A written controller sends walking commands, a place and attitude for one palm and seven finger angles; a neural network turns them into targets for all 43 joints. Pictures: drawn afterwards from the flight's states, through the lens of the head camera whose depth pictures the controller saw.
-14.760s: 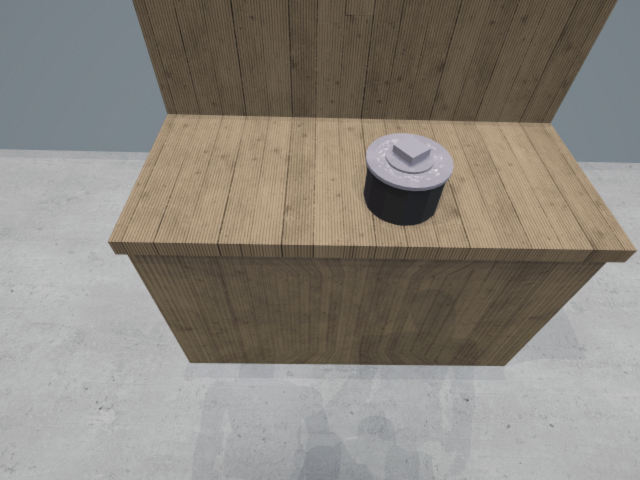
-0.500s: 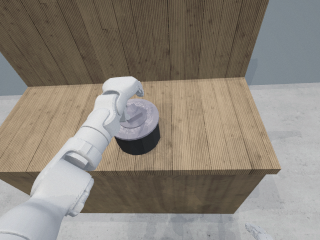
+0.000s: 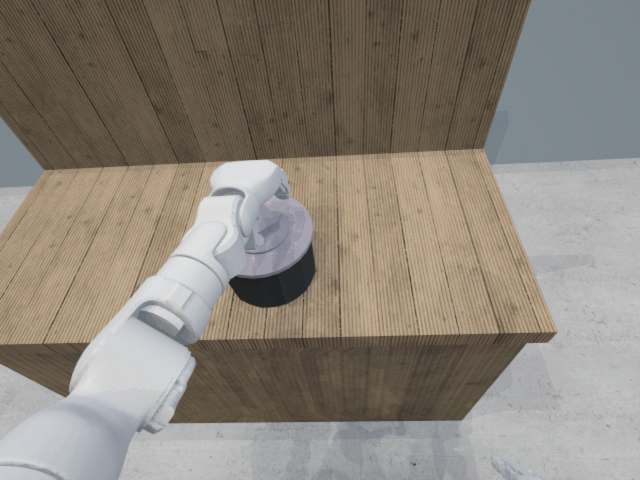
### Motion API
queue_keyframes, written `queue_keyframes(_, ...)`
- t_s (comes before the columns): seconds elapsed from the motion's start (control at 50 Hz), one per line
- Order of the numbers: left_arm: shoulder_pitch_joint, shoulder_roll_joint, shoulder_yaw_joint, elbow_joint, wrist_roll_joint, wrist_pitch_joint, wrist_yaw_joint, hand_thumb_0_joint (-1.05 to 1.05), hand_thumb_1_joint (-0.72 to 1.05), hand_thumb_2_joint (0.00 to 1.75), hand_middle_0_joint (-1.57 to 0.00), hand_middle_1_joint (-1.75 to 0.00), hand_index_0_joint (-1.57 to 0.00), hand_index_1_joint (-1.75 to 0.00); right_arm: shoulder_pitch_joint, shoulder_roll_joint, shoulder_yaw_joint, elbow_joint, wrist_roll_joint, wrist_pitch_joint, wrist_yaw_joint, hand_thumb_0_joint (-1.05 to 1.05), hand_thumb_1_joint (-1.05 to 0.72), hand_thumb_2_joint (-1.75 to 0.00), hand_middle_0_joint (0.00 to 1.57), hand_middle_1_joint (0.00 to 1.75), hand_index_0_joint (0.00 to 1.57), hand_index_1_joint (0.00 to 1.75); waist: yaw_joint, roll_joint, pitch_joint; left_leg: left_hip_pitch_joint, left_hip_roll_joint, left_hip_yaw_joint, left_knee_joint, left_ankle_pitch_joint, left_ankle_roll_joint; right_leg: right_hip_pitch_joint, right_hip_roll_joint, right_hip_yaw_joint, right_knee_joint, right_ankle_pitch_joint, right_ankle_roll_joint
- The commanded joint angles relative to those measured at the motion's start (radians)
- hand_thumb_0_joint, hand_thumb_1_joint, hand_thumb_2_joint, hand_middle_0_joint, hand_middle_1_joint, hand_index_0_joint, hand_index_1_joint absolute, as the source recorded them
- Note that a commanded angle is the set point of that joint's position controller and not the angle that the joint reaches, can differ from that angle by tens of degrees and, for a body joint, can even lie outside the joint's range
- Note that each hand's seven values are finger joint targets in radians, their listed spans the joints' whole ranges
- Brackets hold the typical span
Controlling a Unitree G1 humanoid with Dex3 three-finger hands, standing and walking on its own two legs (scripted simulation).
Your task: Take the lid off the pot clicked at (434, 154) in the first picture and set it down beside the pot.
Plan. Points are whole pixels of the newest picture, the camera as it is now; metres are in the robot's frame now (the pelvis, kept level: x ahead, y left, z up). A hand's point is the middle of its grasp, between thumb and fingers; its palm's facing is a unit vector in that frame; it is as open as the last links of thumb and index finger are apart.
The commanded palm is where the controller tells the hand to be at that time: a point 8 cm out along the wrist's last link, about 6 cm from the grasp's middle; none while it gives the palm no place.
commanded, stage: lower the open fingers around the knob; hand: left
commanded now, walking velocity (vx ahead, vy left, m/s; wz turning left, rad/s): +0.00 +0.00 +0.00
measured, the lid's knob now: (257, 222) +0.49 +0.10 +0.02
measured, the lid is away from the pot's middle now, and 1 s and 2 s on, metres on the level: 0.00 0.00 0.00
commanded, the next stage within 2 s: close the fingers and squeeze the knob in 0.56 s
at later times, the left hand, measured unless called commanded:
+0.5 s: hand (257, 222) +0.46 +0.09 +0.05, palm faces -0.34 -0.05 -0.94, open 10.4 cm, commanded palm +0.46 +0.10 +0.11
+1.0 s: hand (251, 226) +0.46 +0.10 +0.05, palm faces -0.35 -0.06 -0.94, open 9.8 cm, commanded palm +0.45 +0.11 +0.11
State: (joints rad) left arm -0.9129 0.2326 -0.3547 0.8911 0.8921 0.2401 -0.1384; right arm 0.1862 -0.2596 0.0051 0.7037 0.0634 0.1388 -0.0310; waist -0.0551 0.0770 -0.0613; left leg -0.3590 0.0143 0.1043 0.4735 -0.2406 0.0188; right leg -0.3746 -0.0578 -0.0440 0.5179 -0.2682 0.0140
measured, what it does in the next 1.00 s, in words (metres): stands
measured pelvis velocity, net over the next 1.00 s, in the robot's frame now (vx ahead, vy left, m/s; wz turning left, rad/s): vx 0.01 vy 0.00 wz -0.01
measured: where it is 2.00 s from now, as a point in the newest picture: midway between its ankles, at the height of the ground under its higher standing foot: outside the picture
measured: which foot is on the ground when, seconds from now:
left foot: down 0.00-1.00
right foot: down 0.00-1.00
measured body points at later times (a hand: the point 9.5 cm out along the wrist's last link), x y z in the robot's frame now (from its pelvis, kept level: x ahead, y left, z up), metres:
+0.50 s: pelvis +0.01 +0.00 +0.00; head +0.06 -0.03 +0.44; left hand +0.48 +0.09 +0.10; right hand +0.07 -0.27 -0.15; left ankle -0.01 +0.11 -0.74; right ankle -0.01 -0.13 -0.74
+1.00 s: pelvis +0.01 +0.00 +0.00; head +0.06 -0.03 +0.44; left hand +0.47 +0.10 +0.10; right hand +0.10 -0.26 -0.14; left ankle -0.01 +0.11 -0.74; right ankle -0.01 -0.13 -0.74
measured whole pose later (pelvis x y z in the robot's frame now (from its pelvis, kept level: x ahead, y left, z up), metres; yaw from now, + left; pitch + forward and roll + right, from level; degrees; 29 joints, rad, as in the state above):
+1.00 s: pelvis +0.01 +0.00 +0.00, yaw -1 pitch +10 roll +0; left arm -0.89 0.25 -0.31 0.96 0.90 0.21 -0.09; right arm 0.21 -0.26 -0.01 0.72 0.06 0.14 -0.03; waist -0.07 0.07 -0.08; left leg -0.42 0.03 0.11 0.50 -0.27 0.02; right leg -0.42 -0.05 -0.03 0.52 -0.27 0.02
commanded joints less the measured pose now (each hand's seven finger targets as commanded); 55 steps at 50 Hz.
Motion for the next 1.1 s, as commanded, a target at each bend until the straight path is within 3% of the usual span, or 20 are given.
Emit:
queue_keyframes(0.0, -0.521, 0.168, 0.079, -0.171, 0.020, 0.005, 0.061, 0.00, -0.29, 1.33, -0.80, -0.08, -0.80, -0.08, -0.018, -0.115, -0.045, -0.106, -0.004, -0.036, -0.006, 0.00, -0.90, -0.90, 0.20, 0.30, 0.20, 0.30, -0.019, -0.127, -0.388, 0.198, -0.025, -0.062, -0.017, 0.252, 0.044, 0.104, 0.053, -0.002, -0.037, 0.355, -0.038)
queue_keyframes(0.12, -0.490, 0.164, 0.082, -0.115, 0.022, 0.005, 0.058, 0.00, -0.29, 1.33, -0.80, -0.08, -0.80, -0.08, 0.002, -0.125, -0.048, -0.096, -0.005, -0.034, -0.012, 0.00, -0.90, -0.90, 0.20, 0.30, 0.20, 0.30, -0.031, -0.157, -0.375, 0.163, -0.025, -0.055, -0.007, 0.266, 0.047, 0.105, 0.055, 0.001, -0.038, 0.385, -0.036)
queue_keyframes(0.16, -0.501, 0.199, 0.105, -0.110, 0.021, -0.002, 0.060, 0.00, -0.29, 1.33, -0.80, -0.08, -0.80, -0.08, 0.017, -0.130, -0.050, -0.089, -0.005, -0.035, -0.016, 0.00, -0.90, -0.90, 0.20, 0.30, 0.20, 0.30, -0.035, -0.162, -0.386, 0.164, -0.025, -0.052, -0.004, 0.253, 0.049, 0.108, 0.056, 0.006, -0.038, 0.383, -0.033)
queue_keyframes(0.2, -0.509, 0.173, 0.079, -0.119, 0.026, -0.014, 0.062, 0.00, -0.29, 1.33, -0.80, -0.08, -0.80, -0.08, 0.026, -0.125, -0.052, -0.088, -0.004, -0.040, -0.019, 0.00, -0.90, -0.90, 0.20, 0.30, 0.20, 0.30, -0.042, -0.127, -0.400, 0.180, -0.027, -0.050, 0.001, 0.263, 0.050, 0.097, 0.056, 0.007, -0.037, 0.389, -0.035)
queue_keyframes(0.26, -0.492, 0.229, 0.127, -0.075, 0.030, -0.021, 0.073, 0.00, -0.29, 1.33, -0.80, -0.08, -0.80, -0.08, 0.047, -0.136, -0.053, -0.073, -0.004, -0.040, -0.024, 0.00, -0.90, -0.90, 0.20, 0.30, 0.20, 0.30, -0.044, -0.169, -0.378, 0.144, -0.024, -0.047, 0.000, 0.246, 0.052, 0.100, 0.058, 0.010, -0.040, 0.381, -0.032)
queue_keyframes(0.28, -0.505, 0.191, 0.092, -0.084, 0.033, -0.023, 0.074, 0.00, -0.29, 1.33, -0.80, -0.08, -0.80, -0.08, 0.048, -0.133, -0.053, -0.073, -0.003, -0.042, -0.023, 0.00, -0.90, -0.90, 0.20, 0.30, 0.20, 0.30, -0.053, -0.139, -0.382, 0.155, -0.025, -0.043, 0.004, 0.251, 0.050, 0.082, 0.059, 0.010, -0.038, 0.385, -0.033)
queue_keyframes(0.34, -0.496, 0.235, 0.138, -0.142, 0.031, -0.042, 0.090, 0.00, -0.29, 1.33, -0.80, -0.08, -0.80, -0.08, 0.056, -0.128, -0.063, -0.078, -0.011, -0.048, -0.017, 0.00, -0.90, -0.90, 0.20, 0.30, 0.20, 0.30, -0.035, -0.100, -0.460, 0.192, -0.023, -0.045, 0.018, 0.321, 0.050, 0.126, 0.056, 0.015, -0.026, 0.451, -0.036)
queue_keyframes(0.4, -0.400, 0.161, 0.090, -0.031, 0.042, -0.010, 0.088, 0.00, -0.29, 1.33, -0.80, -0.08, -0.80, -0.08, 0.053, -0.135, -0.062, -0.070, -0.004, -0.030, -0.005, 0.00, -0.90, -0.90, 0.20, 0.30, 0.20, 0.30, -0.038, -0.143, -0.373, 0.144, -0.018, -0.039, 0.016, 0.310, 0.044, 0.072, 0.062, -0.001, -0.025, 0.431, -0.036)
queue_keyframes(0.44, -0.475, 0.182, 0.103, -0.139, 0.022, -0.023, 0.088, 0.00, -0.29, 1.33, -0.80, -0.08, -0.80, -0.08, 0.042, -0.132, -0.066, -0.083, -0.008, -0.032, -0.002, 0.00, -0.90, -0.90, 0.20, 0.30, 0.20, 0.30, -0.036, -0.110, -0.437, 0.175, -0.022, -0.041, 0.021, 0.333, 0.049, 0.112, 0.060, 0.007, -0.024, 0.463, -0.035)
queue_keyframes(0.52, -0.438, 0.218, 0.129, -0.077, 0.031, -0.013, 0.086, 0.00, -0.29, 1.33, -0.80, -0.08, -0.80, -0.08, 0.050, -0.137, -0.062, -0.071, -0.006, -0.024, -0.006, 0.00, -0.90, -0.90, 0.20, 0.30, 0.20, 0.30, -0.035, -0.138, -0.395, 0.144, -0.021, -0.041, 0.020, 0.316, 0.050, 0.101, 0.060, 0.005, -0.027, 0.449, -0.037)
queue_keyframes(0.58, -0.421, 0.176, 0.093, -0.057, 0.037, -0.009, 0.080, 0.00, -0.29, 1.33, -0.80, -0.08, -0.80, -0.08, 0.045, -0.135, -0.060, -0.074, -0.003, -0.022, -0.006, 0.00, -0.90, -0.90, 0.20, 0.30, 0.20, 0.30, -0.043, -0.138, -0.376, 0.147, -0.020, -0.039, 0.019, 0.305, 0.049, 0.075, 0.063, -0.001, -0.024, 0.429, -0.036)
queue_keyframes(0.64, -0.438, 0.214, 0.128, -0.117, 0.025, -0.025, 0.079, 0.00, -0.29, 1.33, -0.80, -0.08, -0.80, -0.08, 0.043, -0.131, -0.064, -0.084, -0.009, -0.023, -0.004, 0.00, -0.90, -0.90, 0.20, 0.30, 0.20, 0.30, -0.032, -0.119, -0.442, 0.181, -0.021, -0.044, 0.026, 0.345, 0.051, 0.112, 0.061, 0.006, -0.019, 0.462, -0.036)
queue_keyframes(0.66, -0.420, 0.217, 0.130, -0.100, 0.031, -0.024, 0.079, 0.00, -0.17, 1.09, -0.60, -0.46, -0.60, -0.46, 0.041, -0.132, -0.062, -0.085, -0.008, -0.021, -0.005, 0.00, -0.90, -0.90, 0.20, 0.30, 0.20, 0.30, -0.031, -0.121, -0.423, 0.175, -0.019, -0.044, 0.027, 0.347, 0.050, 0.103, 0.061, 0.002, -0.017, 0.462, -0.037)
queue_keyframes(0.7, -0.447, 0.159, 0.078, -0.105, 0.032, -0.021, 0.076, 0.00, -0.16, 1.09, -0.59, -0.53, -0.59, -0.53, 0.039, -0.132, -0.063, -0.081, -0.004, -0.018, -0.003, 0.00, -0.90, -0.90, 0.20, 0.30, 0.20, 0.30, -0.047, -0.132, -0.391, 0.174, -0.014, -0.044, 0.024, 0.326, 0.048, 0.064, 0.063, -0.003, -0.023, 0.433, -0.035)
queue_keyframes(0.76, -0.461, 0.219, 0.130, -0.127, 0.024, -0.029, 0.084, 0.00, -0.13, 1.09, -0.58, -0.61, -0.58, -0.61, 0.040, -0.131, -0.066, -0.084, -0.007, -0.021, -0.005, 0.00, -0.90, -0.90, 0.20, 0.30, 0.20, 0.30, -0.035, -0.119, -0.428, 0.181, -0.018, -0.045, 0.026, 0.320, 0.050, 0.093, 0.061, 0.005, -0.021, 0.432, -0.035)
queue_keyframes(0.82, -0.444, 0.146, 0.071, -0.106, 0.030, -0.029, 0.081, 0.00, -0.10, 1.09, -0.57, -0.68, -0.57, -0.68, 0.036, -0.129, -0.061, -0.080, -0.004, -0.017, -0.002, 0.00, -0.90, -0.90, 0.20, 0.30, 0.20, 0.30, -0.046, -0.118, -0.395, 0.176, -0.015, -0.048, 0.027, 0.336, 0.046, 0.058, 0.062, -0.003, -0.020, 0.429, -0.039)
queue_keyframes(0.92, -0.453, 0.228, 0.140, -0.114, 0.025, -0.027, 0.092, 0.00, -0.04, 1.08, -0.57, -0.77, -0.57, -0.77, 0.038, -0.133, -0.060, -0.081, -0.009, -0.022, -0.008, 0.00, -0.90, -0.90, 0.20, 0.30, 0.20, 0.30, -0.032, -0.129, -0.429, 0.170, -0.020, -0.050, 0.026, 0.326, 0.049, 0.102, 0.059, 0.005, -0.020, 0.436, -0.038)
queue_keyframes(1.0, -0.430, 0.150, 0.071, -0.083, 0.030, -0.020, 0.083, 0.00, 0.00, 1.07, -0.58, -0.83, -0.58, -0.83, 0.035, -0.128, -0.060, -0.082, -0.003, -0.020, -0.003, 0.00, -0.90, -0.90, 0.20, 0.30, 0.20, 0.30, -0.046, -0.130, -0.376, 0.164, -0.018, -0.048, 0.023, 0.306, 0.047, 0.061, 0.063, -0.004, -0.025, 0.410, -0.037)
queue_keyframes(1.04, -0.482, 0.208, 0.114, -0.128, 0.020, -0.029, 0.081, 0.00, 0.03, 1.06, -0.59, -0.85, -0.59, -0.85, 0.042, -0.134, -0.063, -0.080, -0.007, -0.022, -0.008, 0.00, -0.90, -0.90, 0.20, 0.30, 0.20, 0.30, -0.045, -0.124, -0.410, 0.174, -0.018, -0.048, 0.022, 0.303, 0.049, 0.084, 0.061, 0.003, -0.026, 0.416, -0.036)
queue_keyframes(1.08, -0.435, 0.176, 0.094, -0.096, 0.025, -0.029, 0.079, 0.00, 0.05, 1.05, -0.60, -0.88, -0.60, -0.88, 0.043, -0.128, -0.061, -0.080, -0.006, -0.025, -0.009, 0.00, -0.90, -0.90, 0.20, 0.30, 0.20, 0.30, -0.043, -0.113, -0.400, 0.181, -0.019, -0.049, 0.023, 0.310, 0.049, 0.068, 0.062, -0.003, -0.025, 0.408, -0.038)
